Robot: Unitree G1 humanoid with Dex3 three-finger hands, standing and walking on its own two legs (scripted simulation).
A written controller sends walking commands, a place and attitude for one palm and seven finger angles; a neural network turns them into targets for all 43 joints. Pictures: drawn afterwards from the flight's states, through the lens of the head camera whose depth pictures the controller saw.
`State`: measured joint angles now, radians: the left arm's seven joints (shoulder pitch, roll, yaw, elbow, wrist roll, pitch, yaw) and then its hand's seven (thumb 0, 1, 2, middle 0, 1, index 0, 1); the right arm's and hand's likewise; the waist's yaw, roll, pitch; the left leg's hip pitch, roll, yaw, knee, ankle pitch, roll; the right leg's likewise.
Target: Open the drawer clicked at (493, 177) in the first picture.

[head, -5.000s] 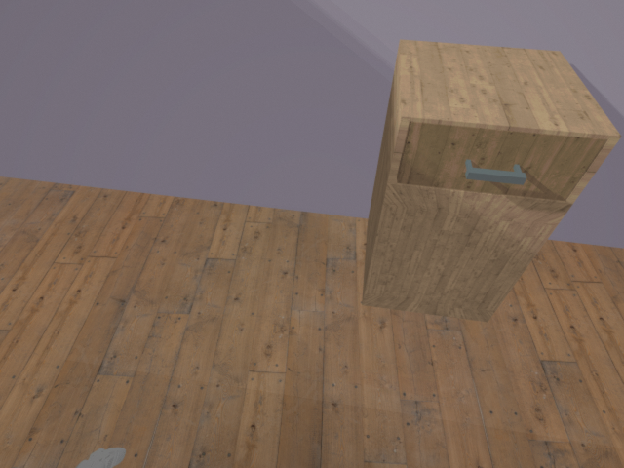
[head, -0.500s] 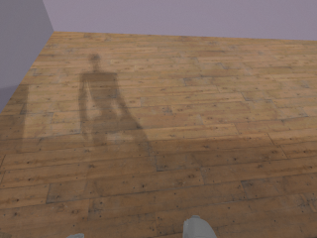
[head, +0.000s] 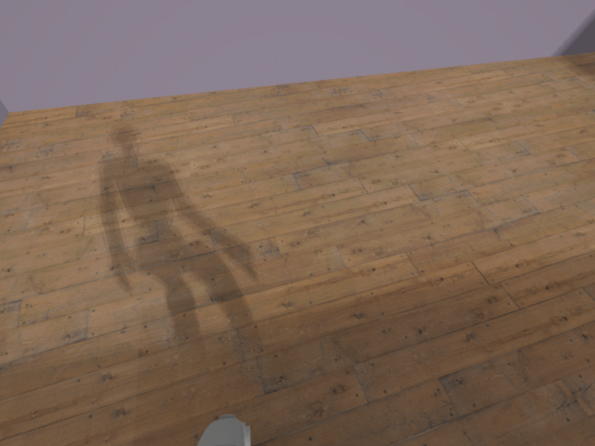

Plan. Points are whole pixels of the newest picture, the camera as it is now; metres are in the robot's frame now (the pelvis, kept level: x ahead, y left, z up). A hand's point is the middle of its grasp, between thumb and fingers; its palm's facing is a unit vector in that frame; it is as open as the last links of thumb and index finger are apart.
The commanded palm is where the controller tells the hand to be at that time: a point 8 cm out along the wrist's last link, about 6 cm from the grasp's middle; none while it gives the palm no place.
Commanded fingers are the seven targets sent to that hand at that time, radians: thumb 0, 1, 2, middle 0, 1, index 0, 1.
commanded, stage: turn to face it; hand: left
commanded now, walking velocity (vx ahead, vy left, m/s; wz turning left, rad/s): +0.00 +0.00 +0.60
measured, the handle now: out of the picture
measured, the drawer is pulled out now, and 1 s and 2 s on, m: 0.00 0.00 0.00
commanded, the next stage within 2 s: none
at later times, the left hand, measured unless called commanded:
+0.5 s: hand out of the picture +0.13 +0.26 -0.17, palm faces +0.27 -0.94 -0.20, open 7.4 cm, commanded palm none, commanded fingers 0.00 0.90 0.90 -0.20 -0.30 -0.20 -0.30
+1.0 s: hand out of the picture +0.07 +0.18 -0.14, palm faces +0.53 -0.80 -0.27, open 7.4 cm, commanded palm none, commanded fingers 0.00 0.90 0.90 -0.20 -0.30 -0.20 -0.30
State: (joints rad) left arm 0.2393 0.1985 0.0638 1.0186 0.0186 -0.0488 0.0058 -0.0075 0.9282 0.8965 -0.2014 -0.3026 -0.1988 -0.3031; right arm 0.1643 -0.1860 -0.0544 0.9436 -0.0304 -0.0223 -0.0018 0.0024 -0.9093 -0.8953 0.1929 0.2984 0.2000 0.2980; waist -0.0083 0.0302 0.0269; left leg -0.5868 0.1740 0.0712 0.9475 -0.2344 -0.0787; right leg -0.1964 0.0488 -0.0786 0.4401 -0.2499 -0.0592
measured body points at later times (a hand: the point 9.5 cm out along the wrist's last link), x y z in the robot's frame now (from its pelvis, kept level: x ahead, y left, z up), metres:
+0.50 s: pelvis +0.09 +0.05 +0.00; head +0.12 +0.08 +0.45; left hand +0.11 +0.31 -0.15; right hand +0.19 -0.18 -0.14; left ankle +0.14 +0.13 -0.74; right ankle +0.12 -0.13 -0.67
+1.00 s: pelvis +0.10 -0.03 +0.01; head +0.14 -0.04 +0.45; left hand +0.04 +0.22 -0.12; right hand +0.29 -0.24 -0.15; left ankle +0.00 +0.11 -0.65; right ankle +0.14 -0.12 -0.74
